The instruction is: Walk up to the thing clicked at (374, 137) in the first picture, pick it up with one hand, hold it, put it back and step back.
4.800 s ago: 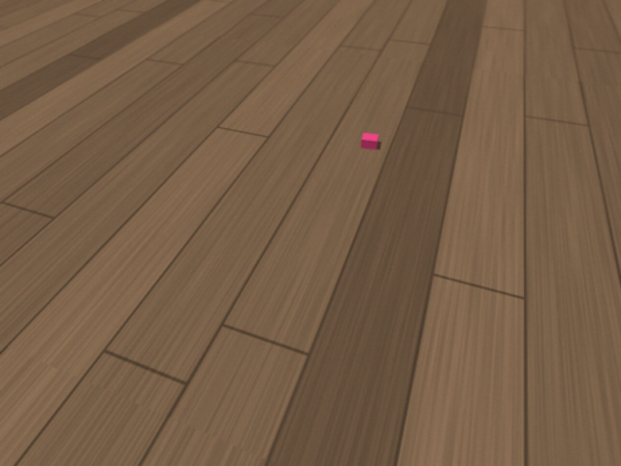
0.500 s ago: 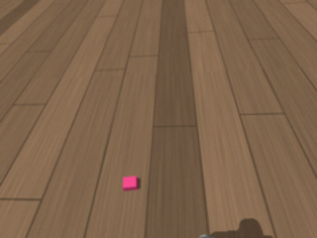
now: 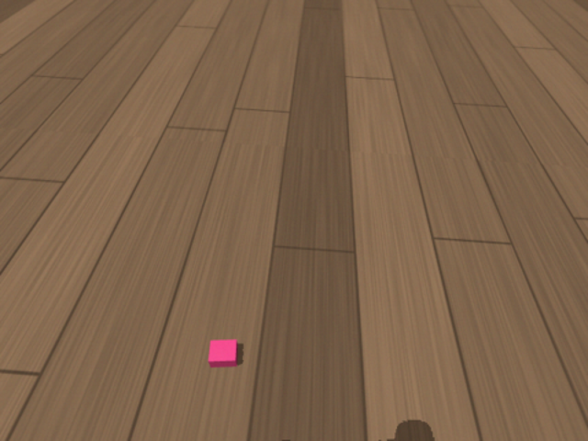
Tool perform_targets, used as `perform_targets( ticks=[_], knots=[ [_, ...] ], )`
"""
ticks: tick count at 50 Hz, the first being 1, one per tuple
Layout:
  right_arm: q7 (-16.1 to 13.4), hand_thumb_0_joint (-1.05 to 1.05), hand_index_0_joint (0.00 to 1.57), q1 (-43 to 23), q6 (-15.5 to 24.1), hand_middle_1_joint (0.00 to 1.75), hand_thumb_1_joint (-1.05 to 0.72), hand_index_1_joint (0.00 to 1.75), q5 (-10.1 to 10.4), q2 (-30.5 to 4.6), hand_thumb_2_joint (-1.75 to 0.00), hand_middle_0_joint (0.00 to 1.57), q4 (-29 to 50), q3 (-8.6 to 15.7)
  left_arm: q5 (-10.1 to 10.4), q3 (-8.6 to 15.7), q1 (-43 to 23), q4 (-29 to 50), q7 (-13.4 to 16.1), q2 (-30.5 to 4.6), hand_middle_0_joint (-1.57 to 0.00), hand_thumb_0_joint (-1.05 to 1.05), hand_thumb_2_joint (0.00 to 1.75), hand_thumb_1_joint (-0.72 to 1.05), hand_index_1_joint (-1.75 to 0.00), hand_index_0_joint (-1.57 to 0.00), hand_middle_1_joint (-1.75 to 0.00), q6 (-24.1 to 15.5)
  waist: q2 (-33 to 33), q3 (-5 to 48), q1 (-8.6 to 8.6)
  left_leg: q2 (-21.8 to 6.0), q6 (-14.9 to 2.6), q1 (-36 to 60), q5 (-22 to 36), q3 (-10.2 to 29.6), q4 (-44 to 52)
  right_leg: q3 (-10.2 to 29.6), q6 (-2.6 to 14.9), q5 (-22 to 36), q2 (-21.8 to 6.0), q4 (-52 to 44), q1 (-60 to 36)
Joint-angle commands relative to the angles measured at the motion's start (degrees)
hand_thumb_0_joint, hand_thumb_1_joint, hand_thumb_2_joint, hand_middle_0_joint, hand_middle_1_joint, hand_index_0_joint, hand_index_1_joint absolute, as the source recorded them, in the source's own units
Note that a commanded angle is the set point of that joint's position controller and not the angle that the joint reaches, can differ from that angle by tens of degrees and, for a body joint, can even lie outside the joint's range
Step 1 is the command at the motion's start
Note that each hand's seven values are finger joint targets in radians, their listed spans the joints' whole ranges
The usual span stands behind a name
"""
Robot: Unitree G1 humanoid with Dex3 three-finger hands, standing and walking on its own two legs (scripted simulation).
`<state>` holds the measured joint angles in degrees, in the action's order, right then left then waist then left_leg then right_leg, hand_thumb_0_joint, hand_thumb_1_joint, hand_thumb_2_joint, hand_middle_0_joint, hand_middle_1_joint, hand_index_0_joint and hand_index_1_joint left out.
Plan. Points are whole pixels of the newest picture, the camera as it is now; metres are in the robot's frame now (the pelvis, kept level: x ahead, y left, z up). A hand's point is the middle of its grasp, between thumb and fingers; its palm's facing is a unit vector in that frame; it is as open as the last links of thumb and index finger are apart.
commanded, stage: walk up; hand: left
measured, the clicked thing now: (223, 353) +0.52 +0.22 -0.73
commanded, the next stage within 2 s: none
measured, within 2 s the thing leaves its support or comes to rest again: neither
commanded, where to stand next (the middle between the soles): +0.10 -0.02 m, yaw -1 degrees
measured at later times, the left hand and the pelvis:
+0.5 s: hand out of the picture +0.07 +0.25 -0.13, palm faces -0.01 -0.94 -0.35, open 7.4 cm; pelvis +0.02 -0.01 +0.02, yaw +0 degrees
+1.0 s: hand out of the picture +0.14 +0.24 -0.13, palm faces -0.05 -0.95 -0.32, open 7.4 cm; pelvis +0.03 +0.00 +0.03, yaw -1 degrees
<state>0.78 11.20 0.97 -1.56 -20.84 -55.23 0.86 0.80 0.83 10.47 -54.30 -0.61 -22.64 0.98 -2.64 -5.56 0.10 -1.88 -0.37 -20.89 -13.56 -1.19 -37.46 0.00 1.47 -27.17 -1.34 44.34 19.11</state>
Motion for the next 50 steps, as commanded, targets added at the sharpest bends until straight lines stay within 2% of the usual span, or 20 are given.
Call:
perform_targets(
  ticks=[1, 2, 3, 4, 5, 6, 7, 8, 10, 15, 19, 23, 27, 33, 39, 44, 48, 50],
  knots=[
    [-1.06, 0.00, 0.20, -6.12, 1.57, 0.30, -0.90, 0.30, 0.48, -15.60, -0.90, 0.20, 3.84, 3.64, -0.51, 3.43, 5.27, -1.18, 0.67, -10.63, -0.20, 0.00, 0.90, 0.90, -0.30, -0.20, -0.30, -1.62, 14.53, 6.13, -2.51, -9.33, -6.62, 1.50, -3.64, 12.31, 14.38, -0.60, 0.09, 6.34, -0.22, -9.96, -5.66],
    [-0.91, 0.00, 0.20, -6.12, 1.33, 0.30, -0.90, 0.30, 0.65, -15.12, -0.90, 0.20, 3.57, 3.28, -0.66, 3.20, 5.41, -2.07, 0.89, -9.61, -0.20, 0.00, 0.90, 0.90, -0.30, -0.20, -0.30, -1.89, 14.18, 8.16, -2.71, -9.13, -6.13, 4.04, -1.20, 11.45, 12.25, -0.82, 0.14, 8.72, -0.03, -15.21, -7.37],
    [-0.82, 0.00, 0.20, -5.28, 1.12, 0.30, -0.90, 0.30, 0.90, -13.81, -0.90, 0.20, 3.26, 2.95, -1.15, 3.24, 4.26, -2.53, 1.10, -10.12, -0.20, 0.00, 0.90, 0.90, -0.30, -0.20, -0.30, -2.25, 12.37, 9.45, -2.10, -8.72, -4.98, 3.92, 0.51, 10.70, 11.41, 0.49, 0.17, 10.59, -0.72, -16.89, -9.95],
    [-0.87, 0.00, 0.20, -5.41, 1.02, 0.30, -0.90, 0.30, 1.29, -12.78, -0.90, 0.20, 3.18, 2.56, -1.62, 3.13, 3.81, -2.65, 1.45, -10.42, -0.20, 0.00, 0.90, 0.90, -0.30, -0.20, -0.30, -2.65, 10.77, 10.04, -2.26, -8.92, -3.89, 3.28, 2.08, 10.18, 10.33, 3.73, 0.84, 12.03, -3.01, -18.84, -11.47],
    [-0.81, 0.00, 0.20, -4.46, 0.92, 0.30, -0.90, 0.30, 1.59, -11.51, -0.90, 0.20, 2.45, 2.23, -1.80, 3.01, 0.40, -1.97, 1.35, -12.37, -0.20, 0.00, 0.90, 0.90, -0.30, -0.20, -0.30, -3.03, 5.65, 9.25, -0.11, -5.85, -2.48, 3.86, -2.31, 8.17, 10.92, 8.56, 1.62, 11.20, -5.56, -20.17, -7.93],
    [-0.84, 0.00, 0.20, -4.88, 0.76, 0.30, -0.90, 0.30, 1.65, -12.25, -0.90, 0.20, 1.51, 2.44, -1.64, 2.88, -3.12, -1.76, 0.93, -12.92, -0.20, 0.00, 0.90, 0.90, -0.30, -0.20, -0.30, -2.89, 4.21, 6.59, 1.08, -4.63, -1.85, 7.69, -7.87, 7.05, 12.39, 8.87, 2.09, 5.60, -5.97, -20.57, -1.25],
    [-0.94, 0.00, 0.20, -5.00, 0.82, 0.30, -0.90, 0.30, 1.27, -12.84, -0.90, 0.20, 0.68, 2.68, -1.42, 2.56, -4.64, -1.51, 0.67, -12.29, -0.20, 0.00, 0.90, 0.90, -0.30, -0.20, -0.30, -2.66, 3.97, 5.79, 1.37, -5.10, -1.88, 10.18, -9.43, 7.93, 13.56, 7.79, 1.70, 2.33, -5.46, -20.81, 1.66],
    [-0.82, 0.00, 0.20, -6.95, 0.93, 0.30, -0.90, 0.30, 1.19, -13.56, -0.90, 0.20, 0.44, 2.73, -0.98, 2.21, -4.30, -2.41, 0.53, -10.92, -0.20, 0.00, 0.90, 0.90, -0.30, -0.20, -0.30, -2.58, 6.03, 4.12, 0.65, -5.75, -2.00, 8.81, -11.06, 9.23, 14.80, 6.09, 1.22, 1.56, -4.15, -21.05, 1.64],
    [-0.51, 0.00, 0.20, -8.99, 1.05, 0.30, -0.90, 0.30, 1.07, -13.63, -0.90, 0.20, 0.11, 2.36, -0.91, 1.77, -1.79, -4.17, 0.46, -9.94, -0.20, 0.00, 0.90, 0.90, -0.30, -0.20, -0.30, -2.90, 6.24, 4.55, -0.58, -7.09, -3.04, 6.90, -11.68, 10.16, 16.29, 4.92, 1.29, 4.02, -3.71, -21.77, -2.02],
    [-0.36, 0.00, 0.20, -8.01, 1.21, 0.30, -0.90, 0.30, 1.31, -12.60, -0.90, 0.20, -2.45, 2.03, -1.21, 1.90, -4.11, -5.47, 0.26, -10.86, -0.20, 0.00, 0.90, 0.90, -0.30, -0.20, -0.30, -3.36, 1.18, 2.99, 0.67, -5.05, -1.72, 9.52, -6.01, 7.32, 15.83, 7.34, 1.49, 4.14, -5.48, -26.46, -0.52],
    [-0.25, 0.00, 0.20, -8.03, 1.20, 0.30, -0.90, 0.30, 1.27, -11.92, -0.90, 0.20, -3.82, 1.89, -1.11, 1.88, -4.69, -6.31, 0.32, -10.57, -0.20, 0.00, 0.90, 0.90, -0.30, -0.20, -0.30, -3.42, -0.41, 3.57, 0.47, -4.72, -1.21, 11.75, -2.75, 6.48, 16.10, 7.45, 0.94, 4.62, -5.84, -28.38, -1.23],
    [-0.36, 0.00, 0.20, -8.48, 1.17, 0.30, -0.90, 0.30, 1.21, -11.55, -0.90, 0.20, -5.07, 1.79, -1.10, 1.88, -5.96, -6.81, 0.57, -10.54, -0.20, 0.00, 0.90, 0.90, -0.30, -0.20, -0.30, -3.50, -0.77, 4.92, 0.48, -4.43, -0.69, 12.72, 2.76, 5.23, 16.25, 6.99, 0.42, 11.31, -6.37, -29.20, -4.36],
    [-0.69, 0.00, 0.20, -8.68, 1.54, 0.30, -0.90, 0.30, 1.22, -11.34, -0.90, 0.20, -6.02, 1.45, -0.66, 1.90, -5.77, -7.14, 0.76, -10.10, -0.20, 0.00, 0.90, 0.90, -0.30, -0.20, -0.30, -3.31, 1.46, 7.76, -0.27, -5.46, -0.67, 13.42, 12.16, 4.98, 16.89, 5.08, -0.11, 22.33, -6.16, -26.87, -10.13],
    [-1.05, 0.00, 0.20, -8.96, 1.46, 0.30, -0.90, 0.30, 1.25, -11.25, -0.90, 0.20, -6.86, 1.61, -0.59, 1.98, -6.64, -7.76, 0.97, -9.93, -0.20, 0.00, 0.90, 0.90, -0.30, -0.20, -0.30, -2.68, 2.44, 9.53, -0.23, -5.96, -0.86, 14.58, 17.79, 4.19, 17.14, 3.67, -0.28, 26.56, -5.94, -26.51, -13.43],
    [-1.24, 0.00, 0.20, -9.90, 1.34, 0.30, -0.90, 0.30, 1.05, -11.72, -0.90, 0.20, -7.25, 1.78, -0.74, 1.75, -7.89, -7.84, 0.90, -9.54, -0.20, 0.00, 0.90, 0.90, -0.30, -0.20, -0.30, -2.13, 4.72, 8.44, -0.17, -6.22, -0.80, 14.31, 14.75, 4.23, 19.23, 3.25, -0.49, 23.36, -5.71, -27.19, -13.17],
    [-1.16, 0.00, 0.20, -9.69, 1.31, 0.30, -0.90, 0.30, 1.09, -11.45, -0.90, 0.20, -7.48, 1.79, -0.91, 1.71, -8.93, -8.18, 0.79, -9.36, -0.20, 0.00, 0.90, 0.90, -0.30, -0.20, -0.30, -2.15, 3.37, 7.79, 0.16, -6.27, -0.73, 14.13, 13.24, 4.34, 20.00, 3.41, -0.60, 22.39, -5.61, -27.85, -13.25],
    [-1.11, 0.00, 0.20, -9.88, 1.20, 0.30, -0.90, 0.30, 1.01, -11.66, -0.90, 0.20, -7.57, 1.83, -1.10, 1.56, -9.57, -8.12, 0.69, -9.27, -0.20, 0.00, 0.90, 0.90, -0.30, -0.20, -0.30, -2.19, 3.32, 6.44, 0.63, -5.69, -0.47, 13.49, 8.60, 4.38, 21.05, 3.83, -0.71, 20.14, -5.41, -28.73, -12.07],
    [-1.08, 0.00, 0.20, -10.03, 1.27, 0.30, -0.90, 0.30, 0.96, -11.81, -0.90, 0.20, -7.57, 1.92, -1.13, 1.61, -9.23, -8.21, 0.66, -9.23, -0.20, 0.00, 0.90, 0.90, -0.30, -0.20, -0.30, -2.17, 3.38, 7.43, 0.51, -6.07, -0.62, 14.48, 8.66, 4.65, 21.20, 3.76, -0.55, 19.63, -5.32, -28.44, -12.07]
  ],
)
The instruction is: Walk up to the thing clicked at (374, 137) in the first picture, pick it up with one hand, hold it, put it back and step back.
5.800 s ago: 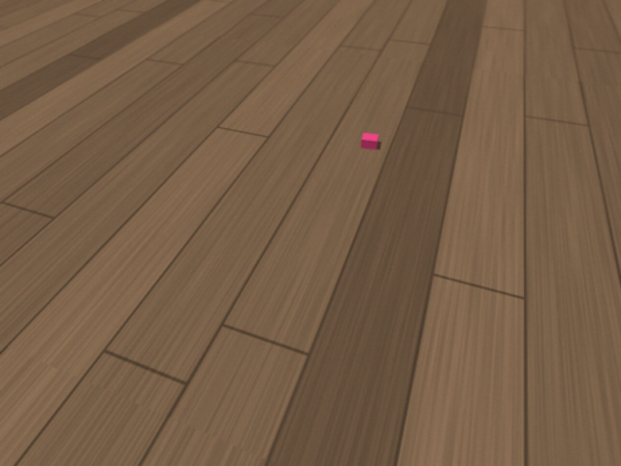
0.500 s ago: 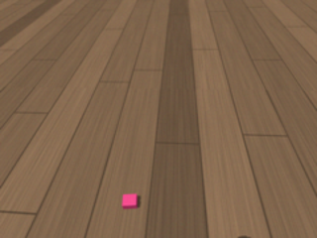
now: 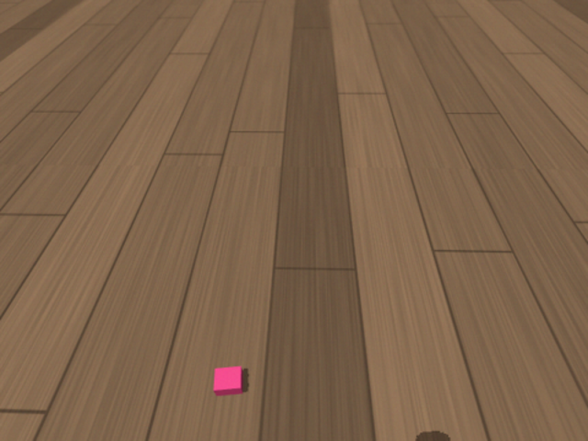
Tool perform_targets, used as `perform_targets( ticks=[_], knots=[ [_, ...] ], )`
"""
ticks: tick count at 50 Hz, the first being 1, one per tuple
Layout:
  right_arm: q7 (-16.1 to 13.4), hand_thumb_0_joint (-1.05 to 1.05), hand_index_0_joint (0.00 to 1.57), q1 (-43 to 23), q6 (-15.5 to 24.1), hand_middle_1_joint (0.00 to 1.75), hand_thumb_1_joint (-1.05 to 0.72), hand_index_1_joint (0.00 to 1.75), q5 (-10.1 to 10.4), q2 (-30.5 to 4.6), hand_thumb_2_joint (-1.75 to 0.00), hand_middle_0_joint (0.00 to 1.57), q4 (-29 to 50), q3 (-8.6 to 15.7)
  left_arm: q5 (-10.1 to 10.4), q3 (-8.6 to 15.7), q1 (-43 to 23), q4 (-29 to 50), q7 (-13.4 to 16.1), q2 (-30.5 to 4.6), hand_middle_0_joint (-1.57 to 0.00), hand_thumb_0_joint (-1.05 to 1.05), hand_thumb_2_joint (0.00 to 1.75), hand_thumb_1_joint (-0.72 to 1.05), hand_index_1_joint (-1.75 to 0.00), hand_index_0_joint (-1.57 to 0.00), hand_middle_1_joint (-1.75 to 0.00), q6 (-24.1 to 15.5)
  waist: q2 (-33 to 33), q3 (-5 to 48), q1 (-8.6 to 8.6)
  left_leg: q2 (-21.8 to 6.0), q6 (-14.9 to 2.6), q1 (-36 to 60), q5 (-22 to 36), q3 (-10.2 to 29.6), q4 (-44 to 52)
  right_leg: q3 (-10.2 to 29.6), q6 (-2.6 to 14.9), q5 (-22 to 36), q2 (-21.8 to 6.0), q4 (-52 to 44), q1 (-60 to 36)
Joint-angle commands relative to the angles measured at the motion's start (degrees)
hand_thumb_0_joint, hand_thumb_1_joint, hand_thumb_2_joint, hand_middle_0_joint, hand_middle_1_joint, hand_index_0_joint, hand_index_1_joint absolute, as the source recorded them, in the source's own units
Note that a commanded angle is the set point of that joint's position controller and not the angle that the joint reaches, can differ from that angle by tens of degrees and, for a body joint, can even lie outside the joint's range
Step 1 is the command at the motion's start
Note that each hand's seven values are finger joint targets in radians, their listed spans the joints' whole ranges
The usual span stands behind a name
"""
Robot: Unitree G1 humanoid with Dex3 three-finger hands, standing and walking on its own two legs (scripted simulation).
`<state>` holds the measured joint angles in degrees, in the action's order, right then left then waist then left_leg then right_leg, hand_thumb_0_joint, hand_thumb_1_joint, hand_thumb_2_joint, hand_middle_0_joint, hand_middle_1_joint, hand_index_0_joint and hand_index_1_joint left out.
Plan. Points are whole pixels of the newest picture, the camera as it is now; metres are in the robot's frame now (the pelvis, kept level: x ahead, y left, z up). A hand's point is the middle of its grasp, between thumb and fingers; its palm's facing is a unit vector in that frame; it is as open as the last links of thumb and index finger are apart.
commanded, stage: walk up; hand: left
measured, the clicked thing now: (228, 381) +0.48 +0.23 -0.75
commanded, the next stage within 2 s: none
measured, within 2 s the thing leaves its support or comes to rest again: neither
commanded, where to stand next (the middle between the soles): +0.07 -0.02 m, yaw +0 degrees
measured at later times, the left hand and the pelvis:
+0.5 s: hand out of the picture +0.07 +0.25 -0.16, palm faces -0.01 -0.94 -0.33, open 7.4 cm; pelvis +0.00 +0.00 +0.00, yaw +0 degrees
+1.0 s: hand out of the picture +0.08 +0.23 -0.15, palm faces -0.03 -0.92 -0.40, open 7.4 cm; pelvis +0.06 -0.03 +0.00, yaw -1 degrees
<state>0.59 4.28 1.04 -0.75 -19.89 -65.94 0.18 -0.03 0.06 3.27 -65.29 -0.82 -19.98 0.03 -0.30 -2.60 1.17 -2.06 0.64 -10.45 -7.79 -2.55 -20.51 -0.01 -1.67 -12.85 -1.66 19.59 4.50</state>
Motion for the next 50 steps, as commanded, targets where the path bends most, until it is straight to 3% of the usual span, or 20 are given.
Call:
perform_targets(
  ticks=[1, 31, 32, 33, 34, 35, 36, 37, 38, 39, 40, 41, 42, 43, 44, 45, 46, 47, 48, 50],
  knots=[
    [-0.86, 0.00, 0.20, -3.01, 1.26, 0.30, -0.90, 0.30, 0.23, -12.64, -0.90, 0.20, 3.11, 2.52, -0.24, 2.34, -1.78, 2.67, 0.84, -11.73, -0.20, 0.00, 0.90, 0.90, -0.30, -0.20, -0.30, -1.25, 1.27, 4.68, -0.67, -5.85, -1.55, 4.12, 3.40, 6.11, 4.24, 3.75, 2.51, 5.78, -4.99, -3.67, 2.25],
    [-0.76, 0.00, 0.20, -3.09, 0.86, 0.30, -0.90, 0.30, 0.22, -11.97, -0.90, 0.20, 3.77, 2.50, -0.57, 2.64, 1.02, 2.88, 1.09, -11.85, -0.20, 0.00, 0.90, 0.90, -0.30, -0.20, -0.30, -1.22, 1.01, 4.32, -1.03, -5.54, -1.54, 6.15, 4.68, 5.51, 3.97, 3.55, 2.32, 6.86, -5.06, -4.70, 3.08],
    [-0.08, 0.00, 0.20, 2.16, 0.98, 0.30, -0.90, 0.30, -0.29, -15.13, -0.90, 0.20, 5.02, 4.34, -1.37, 3.74, 3.16, 5.08, 0.25, -13.97, -0.20, 0.00, 0.90, 0.90, -0.30, -0.20, -0.30, -1.57, 1.30, 7.82, -0.32, -2.87, -4.22, 8.68, -17.80, 4.49, 1.95, 1.79, 4.37, -12.65, -2.23, -0.83, 3.55],
    [0.08, 0.00, 0.20, 4.39, 0.97, 0.30, -0.90, 0.30, -0.76, -15.70, -0.90, 0.20, 4.58, 4.99, -1.87, 3.93, 2.45, 5.34, -0.03, -13.70, -0.20, 0.00, 0.90, 0.90, -0.30, -0.20, -0.30, -1.44, 2.37, 4.66, 0.68, -4.50, -5.35, 8.80, -27.01, 7.63, 3.20, 2.03, 4.99, -20.16, -1.77, 2.54, 10.42],
    [0.17, 0.00, 0.20, 6.43, 0.73, 0.30, -0.90, 0.30, -0.92, -16.83, -0.90, 0.20, 4.40, 5.50, -2.08, 3.98, 1.93, 5.82, -0.24, -12.76, -0.20, 0.00, 0.90, 0.90, -0.30, -0.20, -0.30, -1.29, 5.02, 0.67, 1.42, -7.07, -6.54, 8.40, -34.63, 12.20, 6.53, 0.63, 4.52, -23.23, -0.39, 6.10, 16.80],
    [0.21, 0.00, 0.20, 6.55, 0.62, 0.30, -0.90, 0.30, -1.03, -18.05, -0.90, 0.20, 5.12, 6.21, -2.34, 4.09, 1.81, 6.57, -0.53, -12.23, -0.20, 0.00, 0.90, 0.90, -0.30, -0.20, -0.30, -1.15, 8.91, -2.42, 1.71, -12.27, -9.00, 5.04, -37.65, 17.71, 11.47, -2.38, 3.65, -18.30, 0.90, 14.62, 18.53],
    [0.18, 0.00, 0.20, 5.21, 0.74, 0.30, -0.90, 0.30, -1.23, -19.48, -0.90, 0.20, 6.67, 6.99, -2.17, 4.35, 3.75, 7.23, -0.56, -12.41, -0.20, 0.00, 0.90, 0.90, -0.30, -0.20, -0.30, -1.04, 9.19, -4.43, 1.06, -16.93, -12.25, 2.18, -35.39, 21.75, 14.21, -1.42, 3.15, -16.47, -0.11, 20.48, 19.67],
    [0.19, 0.00, 0.20, 4.49, 1.05, 0.30, -0.90, 0.30, -1.51, -20.00, -0.90, 0.20, 7.85, 7.34, -2.21, 4.60, 4.69, 7.78, -0.53, -12.37, -0.20, 0.00, 0.90, 0.90, -0.30, -0.20, -0.30, -1.24, 8.09, -5.92, 0.55, -18.18, -14.20, 1.61, -29.69, 22.56, 13.02, 1.03, 3.54, -16.59, -2.36, 20.41, 20.23],
    [0.30, 0.00, 0.20, 3.48, 1.28, 0.30, -0.90, 0.30, -1.47, -18.99, -0.90, 0.20, 8.83, 7.12, -2.03, 4.52, 5.68, 8.27, -0.65, -11.83, -0.20, 0.00, 0.90, 0.90, -0.30, -0.20, -0.30, -1.72, 6.94, -5.41, -0.55, -17.18, -14.14, 1.38, -25.02, 20.53, 10.89, 1.99, 4.06, -15.65, -3.40, 16.63, 18.35],
    [0.46, 0.00, 0.20, 2.42, 1.24, 0.30, -0.90, 0.30, -1.35, -17.52, -0.90, 0.20, 9.70, 6.75, -2.00, 4.63, 7.79, 8.07, -0.79, -11.38, -0.20, 0.00, 0.90, 0.90, -0.30, -0.20, -0.30, -2.42, 5.26, -2.81, -2.00, -14.58, -12.54, 0.02, -21.62, 16.88, 7.70, 1.36, 4.55, -12.27, -2.87, 10.74, 13.01],
    [0.65, 0.00, 0.20, 1.22, 0.95, 0.30, -0.90, 0.30, -1.05, -15.90, -0.90, 0.20, 10.66, 6.27, -2.13, 4.93, 10.73, 7.33, -0.83, -10.95, -0.20, 0.00, 0.90, 0.90, -0.30, -0.20, -0.30, -2.87, 3.95, -0.41, -3.41, -10.62, -9.79, -3.14, -19.11, 11.68, 3.45, 0.69, 4.95, -8.56, -1.58, 3.77, 5.25],
    [0.76, 0.00, 0.20, -1.58, 0.44, 0.30, -0.90, 0.30, -0.44, -13.36, -0.90, 0.20, 11.90, 5.36, -2.51, 5.47, 14.48, 6.16, -0.37, -11.65, -0.20, 0.00, 0.90, 0.90, -0.30, -0.20, -0.30, -3.11, 0.03, -0.98, -5.90, -5.97, -6.58, -8.92, -15.06, 5.60, -6.03, 4.56, 5.62, -8.21, -2.85, -4.43, -1.14],
    [0.68, 0.00, 0.20, -2.59, -0.02, 0.30, -0.90, 0.30, -0.05, -8.53, -0.90, 0.20, 12.97, 3.84, -2.82, 6.48, 16.41, 5.60, 0.33, -15.38, -0.20, 0.00, 0.90, 0.90, -0.30, -0.20, -0.30, -3.36, -12.07, -1.13, -6.47, 1.58, -2.49, -16.23, -16.18, -0.84, -20.40, 18.02, 6.38, -11.92, -9.84, -11.84, -4.73],
    [0.18, 0.00, 0.20, -1.41, -0.66, 0.30, -0.90, 0.30, -0.57, -8.25, -0.90, 0.20, 12.77, 3.69, -3.07, 6.82, 12.74, 7.65, 1.05, -17.69, -0.20, 0.00, 0.90, 0.90, -0.30, -0.20, -0.30, -3.34, -8.27, -3.58, -5.51, 4.63, -0.76, -21.49, -20.84, 4.38, -24.12, 25.06, 7.52, -9.73, -15.74, -12.89, -2.37],
    [-0.17, 0.00, 0.20, 0.21, -0.72, 0.30, -0.90, 0.30, -0.31, -11.02, -0.90, 0.20, 12.55, 4.51, -3.07, 6.92, 9.40, 9.14, 1.31, -18.94, -0.20, 0.00, 0.90, 0.90, -0.30, -0.20, -0.30, -3.01, -4.98, -3.70, -4.44, 2.07, -1.06, -17.57, -21.02, 8.14, -24.47, 25.23, 10.81, -12.34, -18.09, -12.17, 2.76],
    [-0.28, 0.00, 0.20, 3.22, -0.57, 0.30, -0.90, 0.30, 0.11, -11.97, -0.90, 0.20, 11.67, 4.65, -2.62, 6.64, 6.32, 10.30, 1.41, -17.83, -0.20, 0.00, 0.90, 0.90, -0.30, -0.20, -0.30, -2.84, -5.38, -5.04, -2.55, 1.02, -0.98, -15.01, -21.00, 8.70, -26.26, 21.88, 13.11, -8.62, -17.33, -10.67, 5.03],
    [-0.27, 0.00, 0.20, 4.37, -0.58, 0.30, -0.90, 0.30, 0.30, -12.13, -0.90, 0.20, 11.03, 4.49, -2.15, 6.01, 5.50, 11.26, 1.63, -15.87, -0.20, 0.00, 0.90, 0.90, -0.30, -0.20, -0.30, -3.11, -5.50, -4.71, -1.90, 0.72, -0.65, -15.66, -20.39, 9.22, -26.57, 17.99, 13.14, 3.04, -15.54, -8.38, 1.43],
    [-0.17, 0.00, 0.20, 5.79, -0.96, 0.30, -0.90, 0.30, 0.24, -11.69, -0.90, 0.20, 10.07, 4.45, -1.72, 5.37, 4.58, 11.63, 1.84, -13.97, -0.20, 0.00, 0.90, 0.90, -0.30, -0.20, -0.30, -3.42, -5.15, -2.73, -0.73, 0.42, -0.39, -15.45, -18.55, 9.88, -26.41, 12.72, 11.73, 14.41, -13.62, -6.05, -1.70],
    [-0.25, 0.00, 0.20, 6.69, -1.33, 0.30, -0.90, 0.30, -0.01, -11.07, -0.90, 0.20, 9.55, 4.13, -1.15, 5.13, 5.91, 11.46, 2.14, -13.23, -0.20, 0.00, 0.90, 0.90, -0.30, -0.20, -0.30, -3.64, -5.10, -1.36, -0.97, 1.14, -0.61, -14.72, -16.59, 10.00, -25.37, 9.45, 9.83, 26.11, -12.10, -2.95, -3.86],
    [-0.37, 0.00, 0.20, 6.88, -2.03, 0.30, -0.90, 0.30, -0.27, -11.15, -0.90, 0.20, 10.50, 3.92, -0.94, 5.49, 8.02, 11.68, 2.70, -14.30, -0.20, 0.00, 0.90, 0.90, -0.30, -0.20, -0.30, -3.71, -6.18, 1.01, -1.46, 0.74, -1.18, -14.10, -14.33, 8.74, -24.12, 7.38, 9.66, 42.50, -13.12, 1.14, -7.13]
  ],
)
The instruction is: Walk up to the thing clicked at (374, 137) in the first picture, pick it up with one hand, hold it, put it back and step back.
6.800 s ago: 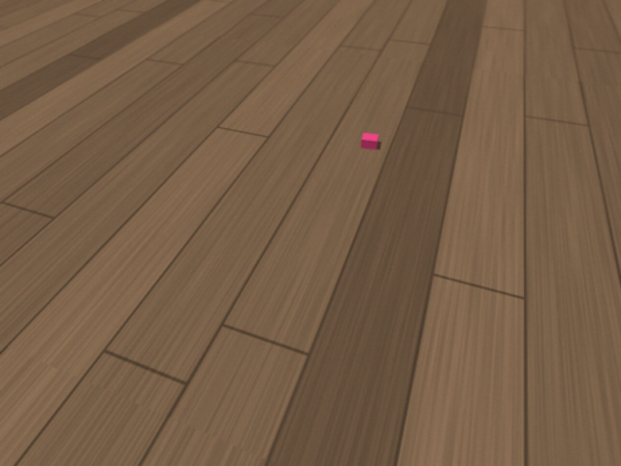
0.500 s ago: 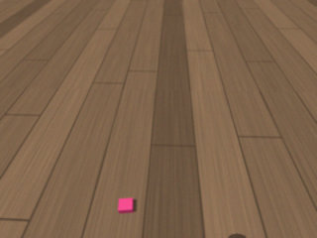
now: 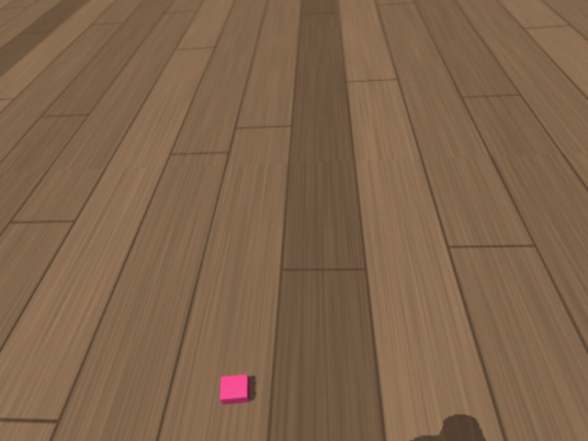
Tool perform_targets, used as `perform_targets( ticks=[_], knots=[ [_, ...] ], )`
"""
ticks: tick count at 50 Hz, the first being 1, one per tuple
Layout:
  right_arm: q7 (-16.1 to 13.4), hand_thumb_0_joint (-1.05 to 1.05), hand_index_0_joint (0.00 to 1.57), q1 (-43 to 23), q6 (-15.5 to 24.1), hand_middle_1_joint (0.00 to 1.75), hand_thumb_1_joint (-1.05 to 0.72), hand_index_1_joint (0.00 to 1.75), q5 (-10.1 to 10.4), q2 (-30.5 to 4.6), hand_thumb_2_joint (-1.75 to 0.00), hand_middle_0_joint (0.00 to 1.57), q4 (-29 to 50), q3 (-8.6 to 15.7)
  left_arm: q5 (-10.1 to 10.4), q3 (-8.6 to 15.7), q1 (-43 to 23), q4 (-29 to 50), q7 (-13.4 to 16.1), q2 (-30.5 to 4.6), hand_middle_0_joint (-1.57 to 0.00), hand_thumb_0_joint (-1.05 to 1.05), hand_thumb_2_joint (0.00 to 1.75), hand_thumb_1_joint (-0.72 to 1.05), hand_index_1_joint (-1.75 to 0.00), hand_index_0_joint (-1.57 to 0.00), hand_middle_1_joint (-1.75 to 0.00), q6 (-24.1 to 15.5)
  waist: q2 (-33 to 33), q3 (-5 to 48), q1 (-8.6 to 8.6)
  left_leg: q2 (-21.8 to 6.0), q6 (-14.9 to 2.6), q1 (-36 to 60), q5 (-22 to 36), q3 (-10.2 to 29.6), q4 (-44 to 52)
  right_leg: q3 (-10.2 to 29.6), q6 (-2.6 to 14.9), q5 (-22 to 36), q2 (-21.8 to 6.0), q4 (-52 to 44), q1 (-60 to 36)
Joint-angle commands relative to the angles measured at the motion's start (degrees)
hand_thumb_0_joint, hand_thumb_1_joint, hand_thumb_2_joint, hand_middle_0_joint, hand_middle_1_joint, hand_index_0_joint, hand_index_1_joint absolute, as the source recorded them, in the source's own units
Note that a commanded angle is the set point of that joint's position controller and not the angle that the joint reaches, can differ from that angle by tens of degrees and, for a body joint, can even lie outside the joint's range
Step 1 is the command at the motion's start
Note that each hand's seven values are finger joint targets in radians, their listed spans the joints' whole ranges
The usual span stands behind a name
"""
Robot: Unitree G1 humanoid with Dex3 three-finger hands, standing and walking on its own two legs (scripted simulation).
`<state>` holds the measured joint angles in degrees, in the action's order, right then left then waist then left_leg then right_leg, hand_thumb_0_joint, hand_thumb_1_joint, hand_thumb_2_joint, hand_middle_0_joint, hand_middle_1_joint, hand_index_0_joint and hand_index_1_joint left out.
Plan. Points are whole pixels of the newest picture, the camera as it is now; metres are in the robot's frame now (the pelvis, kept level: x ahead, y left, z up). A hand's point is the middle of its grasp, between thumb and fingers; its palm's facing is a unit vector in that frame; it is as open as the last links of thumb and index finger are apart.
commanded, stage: walk up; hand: left
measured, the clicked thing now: (235, 389) +0.42 +0.28 -0.75
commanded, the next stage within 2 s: none
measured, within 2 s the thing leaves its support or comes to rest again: neither
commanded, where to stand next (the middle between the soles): +0.01 +0.02 m, yaw +1 degrees
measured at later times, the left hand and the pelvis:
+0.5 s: hand out of the picture +0.12 +0.30 -0.16, palm faces +0.01 -0.91 -0.42, open 7.4 cm; pelvis +0.00 +0.03 -0.02, yaw +0 degrees
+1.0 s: hand out of the picture -0.01 +0.30 -0.16, palm faces +0.08 -0.95 -0.30, open 7.4 cm; pelvis -0.03 +0.03 +0.00, yaw +6 degrees
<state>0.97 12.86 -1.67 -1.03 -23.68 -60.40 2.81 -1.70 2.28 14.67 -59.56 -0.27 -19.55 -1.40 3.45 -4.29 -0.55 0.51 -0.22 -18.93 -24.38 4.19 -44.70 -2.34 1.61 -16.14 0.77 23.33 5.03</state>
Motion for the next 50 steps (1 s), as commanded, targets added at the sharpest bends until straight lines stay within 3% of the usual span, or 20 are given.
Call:
perform_targets(
  ticks=[1, 6, 8, 10, 11, 12, 17, 22, 26, 28, 29, 30, 33, 36, 38, 40, 42, 44, 45, 50],
  knots=[
    [-0.77, 0.00, 0.20, -1.91, 0.39, 0.30, -0.90, 0.30, -0.17, -7.33, -0.90, 0.20, 5.44, 1.21, 0.92, 3.53, -3.25, 6.16, 2.42, -15.16, -0.20, 0.00, 0.90, 0.90, -0.30, -0.20, -0.30, -2.16, -10.25, 3.05, 0.00, -2.03, -0.72, -4.87, 3.90, 1.00, 1.07, 8.55, 6.19, 48.97, -15.55, -0.92, -7.60],
    [-0.79, 0.00, 0.20, -2.33, 0.08, 0.30, -0.90, 0.30, -0.37, -7.89, -0.90, 0.20, 6.46, 2.00, 2.26, 3.39, -6.89, 8.79, 3.20, -15.66, -0.20, 0.00, 0.90, 0.90, -0.30, -0.20, -0.30, -0.54, -12.30, 2.04, 0.62, -2.14, -1.83, 0.53, 8.68, -3.33, 8.88, 7.16, 6.79, 49.51, -15.87, 6.60, -1.61],
    [-0.70, 0.00, 0.20, -1.13, 0.52, 0.30, -0.90, 0.30, -0.19, -8.92, -0.90, 0.20, 6.32, 2.52, 3.14, 3.12, -7.34, 9.14, 3.34, -15.60, -0.20, 0.00, 0.90, 0.90, -0.30, -0.20, -0.30, 0.28, -8.66, 4.38, 1.98, -2.45, -2.69, 6.65, 29.42, -3.57, 18.15, 3.52, 3.32, 45.67, -12.16, 13.25, 0.62],
    [-1.13, 0.00, 0.20, -0.92, 0.67, 0.30, -0.90, 0.30, 0.29, -14.52, -0.90, 0.20, 7.93, 4.45, 4.67, 2.71, -6.91, 10.18, 3.36, -12.83, -0.20, 0.00, 0.90, 0.90, -0.30, -0.20, -0.30, 1.10, 3.18, 11.71, 3.12, -11.62, -9.80, 18.31, 68.24, 7.17, 17.11, 0.92, -1.89, 21.00, 0.45, 28.72, 7.96],
    [-1.44, 0.00, 0.20, -0.85, 0.58, 0.30, -0.90, 0.30, 0.67, -15.39, -0.90, 0.20, 8.18, 4.51, 4.85, 2.71, -5.71, 9.85, 3.80, -11.46, -0.20, 0.00, 0.90, 0.90, -0.30, -0.20, -0.30, 1.81, 10.01, 13.04, 3.61, -17.67, -16.20, 21.80, 78.99, 14.94, 16.41, 2.48, -1.75, -10.25, 4.66, 37.29, 13.80],
    [-1.73, 0.00, 0.20, -1.05, 0.40, 0.30, -0.90, 0.30, 0.89, -14.29, -0.90, 0.20, 8.43, 4.66, 4.35, 2.48, -6.09, 9.48, 4.16, -11.43, -0.20, 0.00, 0.90, 0.90, -0.30, -0.20, -0.30, 2.38, 10.09, 12.47, 3.59, -19.41, -17.69, 19.50, 76.91, 15.70, 17.41, 5.38, -1.13, -23.95, 2.64, 39.63, 13.94],
    [-2.38, 0.00, 0.20, -9.26, -0.78, 0.30, -0.90, 0.30, 0.08, -10.36, -0.90, 0.20, 13.67, 3.28, 3.95, 2.58, -3.66, 8.23, 3.57, -12.07, -0.20, 0.00, 0.90, 0.90, -0.30, -0.20, -0.30, 3.34, 3.89, 8.70, 0.47, -12.59, -12.75, 9.67, 53.72, 4.51, 17.30, 7.50, -1.07, -15.97, 1.96, 42.26, 14.94],
    [-1.55, 0.00, 0.20, -8.71, -1.47, 0.30, -0.90, 0.30, -0.47, -10.82, -0.90, 0.20, 16.04, 3.65, 2.90, 3.11, -3.13, 9.49, 3.55, -11.28, -0.20, 0.00, 0.90, 0.90, -0.30, -0.20, -0.30, 2.72, 6.23, 9.44, 1.34, -14.56, -14.23, 13.47, 50.49, 7.51, 14.58, 3.33, -2.85, -13.00, -0.51, 24.81, 14.24],
    [-1.55, 0.00, 0.20, -10.77, -2.06, 0.30, -0.90, 0.30, 1.36, -10.63, -0.90, 0.20, 16.86, 3.49, 0.41, 4.12, -0.49, 8.95, 2.72, -11.89, -0.20, 0.00, 0.90, 0.90, -0.30, -0.20, -0.30, 2.44, 2.24, 10.13, -1.35, -12.78, -8.34, 3.99, 34.68, 8.70, 8.49, 3.53, -0.12, 3.84, -1.02, 3.54, 3.84],
    [-1.79, 0.00, 0.20, -8.40, -1.77, 0.30, -0.90, 0.30, 2.16, -6.05, -0.90, 0.20, 17.73, 2.20, -0.62, 5.85, -5.60, 12.85, 2.01, -19.22, -0.20, 0.00, 0.90, 0.90, -0.30, -0.20, -0.30, 2.40, -19.73, 5.10, -0.16, 4.35, -0.67, -10.34, -3.68, -0.61, -6.76, 26.70, 9.49, 17.35, -19.65, -3.93, 5.29],
    [-2.89, 0.00, 0.20, -9.72, -2.15, 0.30, -0.90, 0.30, 1.66, -8.96, -0.90, 0.20, 17.66, 3.28, -1.06, 5.97, -8.50, 15.39, 1.65, -22.17, -0.20, 0.00, 0.90, 0.90, -0.30, -0.20, -0.30, 2.45, -20.09, 4.64, -1.99, 5.94, -0.27, -6.79, -15.13, 2.96, -19.80, 31.22, 17.70, 25.95, -26.40, -3.49, 14.18],
    [-3.08, 0.00, 0.20, -8.52, -2.05, 0.30, -0.90, 0.30, 1.02, -10.95, -0.90, 0.20, 17.26, 4.03, -0.87, 6.16, -9.83, 16.21, 1.67, -21.28, -0.20, 0.00, 0.90, 0.90, -0.30, -0.20, -0.30, 2.36, -17.99, 3.08, -0.99, 4.73, 0.02, -3.50, -13.39, 5.62, -25.81, 32.14, 18.05, 27.24, -26.62, -3.13, 19.76],
    [-2.29, 0.00, 0.20, -3.77, -1.29, 0.30, -0.90, 0.30, 1.70, -9.49, -0.90, 0.20, 14.48, 3.66, -0.44, 4.82, -13.15, 17.04, 2.01, -13.77, -0.20, 0.00, 0.90, 0.90, -0.30, -0.20, -0.30, 2.03, -10.78, 3.47, 1.83, 7.49, 0.81, -8.53, -3.43, 5.64, -27.95, 12.06, 9.91, 23.97, -12.88, 0.80, 9.93],
    [-1.64, 0.00, 0.20, -1.52, 1.52, 0.30, -0.90, 0.30, 1.21, -10.38, -0.90, 0.20, 13.39, 2.84, -2.07, 5.29, -6.18, 17.23, 0.76, -13.39, -0.20, 0.00, 0.90, 0.90, -0.30, -0.20, -0.30, 1.22, -13.59, 10.67, -2.90, 2.83, 2.19, -8.80, -2.77, -2.07, -7.27, 12.56, 9.34, -10.74, -9.50, -2.58, -5.08],
    [-1.02, 0.00, 0.20, -2.70, 3.00, 0.30, -0.90, 0.30, 0.72, -11.74, -0.90, 0.20, 14.30, 3.32, -2.29, 6.78, -1.04, 17.17, -0.98, -16.03, -0.20, 0.00, 0.90, 0.90, -0.30, -0.20, -0.30, 1.63, -18.17, 9.98, -5.70, 2.38, 2.07, -12.79, -8.05, -5.23, 1.49, 16.77, 11.14, -19.57, -12.00, -4.00, -12.92],
    [-1.08, 0.00, 0.20, -2.05, 4.31, 0.30, -0.90, 0.30, -0.15, -10.12, -0.90, 0.20, 14.56, 2.99, -1.79, 6.78, 1.53, 16.81, -1.85, -16.97, -0.20, 0.00, 0.90, 0.90, -0.30, -0.20, -0.30, 2.09, -15.56, 7.00, -5.07, 1.07, 0.22, -4.49, -8.11, -4.78, 16.59, 17.71, 11.55, -14.49, -14.40, -1.72, -7.84],
    [-1.82, 0.00, 0.20, 6.40, 5.58, 0.30, -0.90, 0.30, -1.21, -8.42, -0.90, 0.20, 11.08, 3.96, -0.76, 5.34, -0.77, 17.61, -2.22, -15.97, -0.20, 0.00, 0.90, 0.90, -0.30, -0.20, -0.30, 2.53, -7.18, 5.08, 1.73, 1.20, -2.18, 17.61, 7.57, -4.54, 33.45, 8.65, 6.21, -7.51, -9.72, 10.37, 9.23],
    [-2.24, 0.00, 0.20, 10.17, 6.46, 0.30, -0.90, 0.30, -3.19, -17.92, -0.90, 0.20, 12.22, 5.99, 0.06, 4.54, -2.75, 19.76, -2.02, -9.91, -0.20, 0.00, 0.90, 0.90, -0.30, -0.20, -0.30, 2.61, 7.06, -1.12, 3.02, -19.50, -8.24, 29.87, -9.23, 32.36, 33.74, 2.43, -0.38, -16.77, 2.30, 35.64, 45.43],
    [-2.19, 0.00, 0.20, 10.84, 6.49, 0.30, -0.90, 0.30, -1.54, -19.81, -0.90, 0.20, 12.90, 6.46, -0.75, 5.77, -7.60, 20.05, -1.79, -15.21, -0.20, 0.00, 0.90, 0.90, -0.30, -0.20, -0.30, 2.26, 1.69, -5.40, 6.07, -26.13, -14.23, 17.09, -23.06, 36.83, 37.61, 9.76, -0.26, -13.48, -4.17, 35.07, 42.70],
    [-1.81, 0.00, 0.20, 7.30, 8.17, 0.30, -0.90, 0.30, 0.06, -12.53, -0.90, 0.20, 14.62, 4.09, 0.46, 5.62, -0.39, 15.78, -3.48, -15.42, -0.20, 0.00, 0.90, 0.90, -0.30, -0.20, -0.30, 1.12, 4.23, -7.21, 1.34, -13.11, -9.64, 15.69, 8.71, 8.20, 33.14, 9.34, -0.99, 0.39, -3.89, 30.96, 33.38]
  ],
)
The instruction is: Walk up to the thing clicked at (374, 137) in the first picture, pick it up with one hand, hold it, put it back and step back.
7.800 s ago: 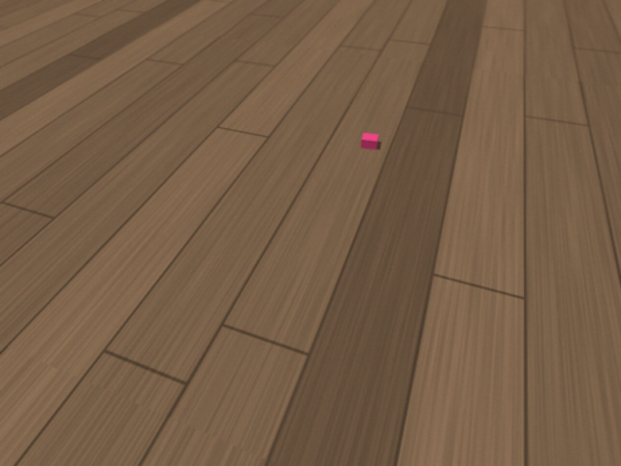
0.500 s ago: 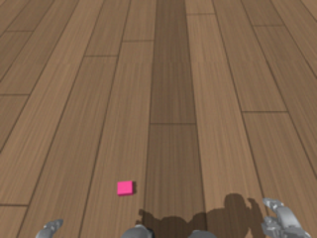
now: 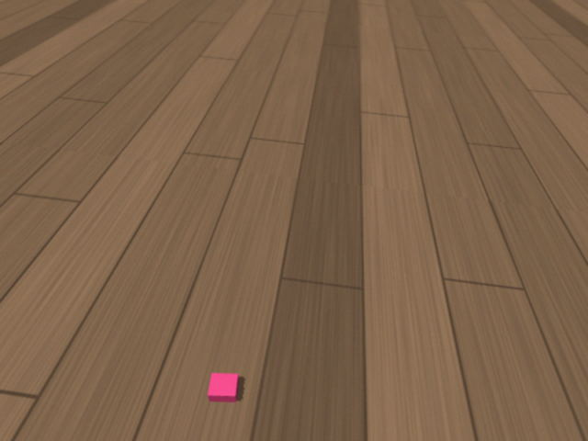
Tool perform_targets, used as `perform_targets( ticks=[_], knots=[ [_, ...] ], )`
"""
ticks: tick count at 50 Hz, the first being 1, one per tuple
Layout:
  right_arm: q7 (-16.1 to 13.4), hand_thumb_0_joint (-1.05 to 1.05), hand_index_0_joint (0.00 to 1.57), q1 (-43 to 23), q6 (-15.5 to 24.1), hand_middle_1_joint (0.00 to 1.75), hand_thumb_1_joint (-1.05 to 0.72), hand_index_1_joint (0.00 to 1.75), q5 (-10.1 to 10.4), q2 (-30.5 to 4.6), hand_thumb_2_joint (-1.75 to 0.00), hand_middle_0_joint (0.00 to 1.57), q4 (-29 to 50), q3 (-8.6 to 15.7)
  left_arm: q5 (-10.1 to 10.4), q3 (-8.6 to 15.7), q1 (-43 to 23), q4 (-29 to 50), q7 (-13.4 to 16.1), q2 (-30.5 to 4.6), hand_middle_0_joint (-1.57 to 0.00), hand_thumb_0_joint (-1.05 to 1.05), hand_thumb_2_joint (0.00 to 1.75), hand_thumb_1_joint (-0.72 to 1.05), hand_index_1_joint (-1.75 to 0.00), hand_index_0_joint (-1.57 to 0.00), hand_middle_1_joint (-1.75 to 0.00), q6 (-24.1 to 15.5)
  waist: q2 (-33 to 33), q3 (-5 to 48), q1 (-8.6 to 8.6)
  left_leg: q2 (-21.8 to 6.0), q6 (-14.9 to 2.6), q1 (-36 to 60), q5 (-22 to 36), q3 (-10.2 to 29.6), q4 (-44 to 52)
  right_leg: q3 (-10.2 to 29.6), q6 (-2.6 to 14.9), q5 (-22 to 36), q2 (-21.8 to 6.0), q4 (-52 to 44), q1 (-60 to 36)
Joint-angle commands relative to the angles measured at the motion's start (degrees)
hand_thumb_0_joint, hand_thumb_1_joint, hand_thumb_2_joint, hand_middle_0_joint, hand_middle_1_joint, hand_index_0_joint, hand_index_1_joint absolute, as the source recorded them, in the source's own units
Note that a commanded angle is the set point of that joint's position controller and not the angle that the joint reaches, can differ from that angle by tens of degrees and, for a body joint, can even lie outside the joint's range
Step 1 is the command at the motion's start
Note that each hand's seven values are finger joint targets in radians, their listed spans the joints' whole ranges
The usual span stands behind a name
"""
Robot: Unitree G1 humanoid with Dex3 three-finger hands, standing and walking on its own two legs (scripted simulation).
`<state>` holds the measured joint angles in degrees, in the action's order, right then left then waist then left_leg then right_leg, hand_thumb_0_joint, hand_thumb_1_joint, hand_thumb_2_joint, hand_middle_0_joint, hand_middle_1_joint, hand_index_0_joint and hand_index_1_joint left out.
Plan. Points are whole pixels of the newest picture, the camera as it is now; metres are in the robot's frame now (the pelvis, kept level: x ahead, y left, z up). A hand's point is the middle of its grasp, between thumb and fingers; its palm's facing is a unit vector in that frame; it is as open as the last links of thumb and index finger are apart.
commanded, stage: walk up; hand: left
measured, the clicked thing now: (223, 387) +0.48 +0.19 -0.75
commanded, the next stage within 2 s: none
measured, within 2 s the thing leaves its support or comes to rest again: neither
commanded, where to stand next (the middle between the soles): +0.04 -0.02 m, yaw -5 degrees
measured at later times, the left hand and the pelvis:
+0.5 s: hand out of the picture +0.12 +0.28 -0.15, palm faces -0.01 -0.87 -0.50, open 7.4 cm; pelvis -0.01 +0.00 -0.03, yaw +0 degrees
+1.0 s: hand out of the picture +0.08 +0.25 -0.16, palm faces -0.16 -0.93 -0.34, open 7.4 cm; pelvis -0.01 -0.02 -0.01, yaw -5 degrees
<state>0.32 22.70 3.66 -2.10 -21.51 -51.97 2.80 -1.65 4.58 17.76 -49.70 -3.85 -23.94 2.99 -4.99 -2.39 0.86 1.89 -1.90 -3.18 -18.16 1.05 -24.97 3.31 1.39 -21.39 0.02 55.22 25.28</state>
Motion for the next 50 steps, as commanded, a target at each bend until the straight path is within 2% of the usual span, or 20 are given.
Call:
perform_targets(
  ticks=[1, 7, 9, 10, 12, 13, 14, 18, 24, 26, 27, 28, 29, 30, 31, 34, 39, 44, 47, 50],
  knots=[
    [-0.86, 0.00, 0.20, -3.24, 2.71, 0.30, -0.90, 0.30, 1.04, -14.38, -0.90, 0.20, 6.38, 3.97, 0.71, 2.72, -4.13, 5.26, 0.22, -9.71, -0.20, 0.00, 0.90, 0.90, -0.30, -0.20, -0.30, -3.49, 14.26, -9.06, 0.51, -13.83, -7.96, -4.65, 4.97, 9.02, 13.77, 2.35, -1.61, 6.10, -3.02, -3.61, 8.16],
    [0.38, 0.00, 0.20, -9.75, -4.42, 0.30, -0.90, 0.30, -0.19, -12.16, -0.90, 0.20, 10.38, 3.31, 3.23, 1.72, -1.26, 0.39, 5.45, -9.13, -0.20, 0.00, 0.90, 0.90, -0.30, -0.20, -0.30, -4.61, 20.13, -5.87, -0.22, -6.43, -7.03, -14.91, 28.46, -1.37, -3.44, -9.10, -2.52, 12.54, 0.07, -18.50, -10.77],
    [0.76, 0.00, 0.20, -11.62, -6.29, 0.30, -0.90, 0.30, 1.17, -11.84, -0.90, 0.20, 11.73, 3.52, 2.88, 2.30, 2.75, -1.65, 6.97, -10.22, -0.20, 0.00, 0.90, 0.90, -0.30, -0.20, -0.30, -4.82, 14.03, -2.25, -2.50, -3.97, -4.57, -16.07, 22.02, -2.63, -14.43, -10.57, -2.33, 20.55, 1.48, -25.30, -17.56],
    [0.75, 0.00, 0.20, -9.37, -6.83, 0.30, -0.90, 0.30, 1.83, -10.43, -0.90, 0.20, 11.57, 3.11, 2.40, 2.93, 4.78, -2.03, 7.40, -12.59, -0.20, 0.00, 0.90, 0.90, -0.30, -0.20, -0.30, -5.18, 6.70, -0.14, -3.58, -2.99, -3.31, -16.76, 15.78, -2.32, -22.71, -7.82, -1.82, 24.54, -0.43, -28.61, -20.68],
    [-0.05, 0.00, 0.20, 0.08, -7.91, 0.30, -0.90, 0.30, 2.60, -7.38, -0.90, 0.20, 9.70, 2.25, 1.19, 3.76, 5.27, 0.73, 7.77, -17.72, -0.20, 0.00, 0.90, 0.90, -0.30, -0.20, -0.30, -6.28, -6.30, 6.83, -1.68, 3.38, 0.53, -21.85, -18.34, 6.63, -45.20, 22.90, 5.70, 44.68, -23.33, -33.62, -22.08],
    [-0.91, 0.00, 0.20, 0.64, -8.96, 0.30, -0.90, 0.30, 2.60, -11.18, -0.90, 0.20, 9.26, 3.60, 1.34, 3.50, 0.05, 2.85, 7.93, -17.85, -0.20, 0.00, 0.90, 0.90, -0.30, -0.20, -0.30, -5.95, -4.29, 7.26, -1.07, 1.44, 0.33, -19.91, -18.95, 8.72, -50.86, 26.75, 12.38, 35.51, -26.44, -34.07, -16.42],
    [-1.25, 0.00, 0.20, -0.52, -9.37, 0.30, -0.90, 0.30, 2.49, -13.19, -0.90, 0.20, 8.45, 4.54, 1.14, 3.59, -3.00, 3.56, 8.02, -17.20, -0.20, 0.00, 0.90, 0.90, -0.30, -0.20, -0.30, -5.71, -3.71, 6.61, -0.45, -0.01, 0.61, -19.64, -17.94, 10.05, -54.29, 25.84, 13.51, 24.92, -24.88, -34.53, -12.09],
    [-0.55, 0.00, 0.20, -0.94, -9.22, 0.30, -0.90, 0.30, 2.43, -14.01, -0.90, 0.20, 7.28, 5.38, 0.41, 3.24, -8.52, 5.08, 7.86, -13.51, -0.20, 0.00, 0.90, 0.90, -0.30, -0.20, -0.30, -4.35, -6.32, 6.85, 0.05, 0.96, 2.56, -20.83, -9.37, 9.40, -53.55, 9.15, 8.44, 0.54, -15.48, -34.11, -6.79],
    [-0.15, 0.00, 0.20, -2.89, -6.70, 0.30, -0.90, 0.30, 2.13, -13.01, -0.90, 0.20, 3.96, 3.48, -1.64, 3.23, -12.47, 6.79, 6.58, -12.49, -0.20, 0.00, 0.90, 0.90, -0.30, -0.20, -0.30, -2.34, -15.75, 6.52, -2.39, -1.31, 3.33, -19.32, -13.42, -1.47, -21.99, 4.39, 9.15, -4.69, -13.12, -29.80, -10.27],
    [-0.43, 0.00, 0.20, 1.09, -5.75, 0.30, -0.90, 0.30, 1.47, -13.07, -0.90, 0.20, 1.15, 3.63, -0.19, 3.11, -14.25, 6.56, 5.95, -13.11, -0.20, 0.00, 0.90, 0.90, -0.30, -0.20, -0.30, -1.02, -12.01, 5.55, -0.33, -1.10, 2.23, -11.59, -4.27, -3.92, -9.77, 4.42, 7.31, -2.46, -13.26, -25.12, -4.34],
    [-0.54, 0.00, 0.20, 0.88, -5.37, 0.30, -0.90, 0.30, 0.50, -13.43, -0.90, 0.20, 0.32, 4.02, 0.38, 2.56, -12.69, 6.07, 5.80, -11.22, -0.20, 0.00, 0.90, 0.90, -0.30, -0.20, -0.30, -0.36, -5.71, 3.56, -0.15, -0.70, 1.80, -7.86, -0.93, -0.71, -6.73, 3.16, 5.15, -1.70, -11.09, -17.58, 2.32],
    [-0.64, 0.00, 0.20, -2.07, -5.14, 0.30, -0.90, 0.30, -0.46, -16.03, -0.90, 0.20, 1.79, 4.23, 1.06, 1.49, -10.53, 6.12, 5.82, -7.90, -0.20, 0.00, 0.90, 0.90, -0.30, -0.20, -0.30, 0.04, 7.44, -1.05, -0.74, -7.76, -0.65, -11.53, -6.63, 13.39, 2.06, 0.56, 2.99, -4.89, -5.07, -6.97, 10.13],
    [-0.66, 0.00, 0.20, -8.52, -5.18, 0.30, -0.90, 0.30, -0.62, -22.47, -0.90, 0.20, 5.13, 4.99, 1.71, 1.58, -11.89, 6.45, 6.24, -7.50, -0.20, 0.00, 0.90, 0.90, -0.30, -0.20, -0.30, -0.13, 19.88, -4.66, -1.11, -21.48, -6.46, -22.40, -5.77, 34.06, 9.18, -0.74, -0.31, -12.82, 3.29, 3.76, 12.35],
    [-0.71, 0.00, 0.20, -12.39, -4.87, 0.30, -0.90, 0.30, 0.00, -25.97, -0.90, 0.20, 5.81, 5.77, 0.81, 3.27, -16.15, 6.40, 6.81, -11.92, -0.20, 0.00, 0.90, 0.90, -0.30, -0.20, -0.30, -0.36, 20.98, -8.06, 1.38, -26.84, -14.13, -33.53, -6.90, 40.99, 13.45, 5.60, -0.44, -14.95, 2.25, 12.07, 5.84],
    [-1.19, 0.00, 0.20, -15.17, -4.18, 0.30, -0.90, 0.30, -0.38, -22.86, -0.90, 0.20, 5.59, 4.98, 0.89, 3.67, -17.06, 5.32, 6.21, -13.02, -0.20, 0.00, 0.90, 0.90, -0.30, -0.20, -0.30, -0.31, 16.55, -10.78, 0.06, -25.66, -15.39, -36.21, -3.19, 37.28, 11.73, 8.22, -0.45, -11.84, 2.20, 16.87, 3.63],
    [-2.64, 0.00, 0.20, -14.85, -1.70, 0.30, -0.90, 0.30, -0.39, -16.25, -0.90, 0.20, 4.70, 3.71, 2.00, 2.61, -6.33, 2.12, 5.01, -10.11, -0.20, 0.00, 0.90, 0.90, -0.30, -0.20, -0.30, 0.25, 9.94, -3.47, -4.86, -12.33, -4.70, -14.27, 7.81, 13.90, 0.87, 10.51, 0.90, 0.07, 5.30, 17.28, 11.37],
    [-1.55, 0.00, 0.20, -0.89, 0.47, 0.30, -0.90, 0.30, -0.19, -19.01, -0.90, 0.20, 3.16, 6.13, -0.39, 2.55, -10.95, 5.03, 2.04, -12.20, -0.20, 0.00, 0.90, 0.90, -0.30, -0.20, -0.30, -2.69, 16.36, 6.30, 4.29, -17.69, -11.27, 14.20, -16.87, 22.99, 3.91, 4.75, -2.28, -4.13, 0.88, 1.42, 18.86],
    [-0.71, 0.00, 0.20, 2.11, 0.96, 0.30, -0.90, 0.30, -0.23, -19.52, -0.90, 0.20, 4.73, 5.87, -0.29, 1.98, -13.05, 5.15, 1.34, -12.15, -0.20, 0.00, 0.90, 0.90, -0.30, -0.20, -0.30, -4.91, 17.40, -2.65, 5.62, -20.71, -13.23, 7.52, 1.01, 19.65, 5.08, 1.76, -1.24, -9.19, -0.64, -7.56, 15.07],
    [-0.02, 0.00, 0.20, -3.76, 0.78, 0.30, -0.90, 0.30, 0.19, -19.59, -0.90, 0.20, 7.45, 5.27, 0.52, 1.84, -6.01, 3.24, 0.70, -10.97, -0.20, 0.00, 0.90, 0.90, -0.30, -0.20, -0.30, -5.95, 21.14, -2.33, 1.08, -18.24, -11.35, -2.80, 8.70, 11.24, 1.70, -2.66, 0.51, -6.29, -1.53, -16.20, 0.80],
    [0.49, 0.00, 0.20, -8.51, -0.72, 0.30, -0.90, 0.30, 0.34, -14.67, -0.90, 0.20, 9.82, 3.41, 0.83, 3.48, 10.70, -2.80, 1.71, -12.31, -0.20, 0.00, 0.90, 0.90, -0.30, -0.20, -0.30, -6.77, 9.48, 2.42, -7.42, -7.79, -5.48, -18.90, 6.99, -0.94, -18.93, -6.35, -0.52, 8.38, 1.55, -30.03, -26.66]
  ],
)
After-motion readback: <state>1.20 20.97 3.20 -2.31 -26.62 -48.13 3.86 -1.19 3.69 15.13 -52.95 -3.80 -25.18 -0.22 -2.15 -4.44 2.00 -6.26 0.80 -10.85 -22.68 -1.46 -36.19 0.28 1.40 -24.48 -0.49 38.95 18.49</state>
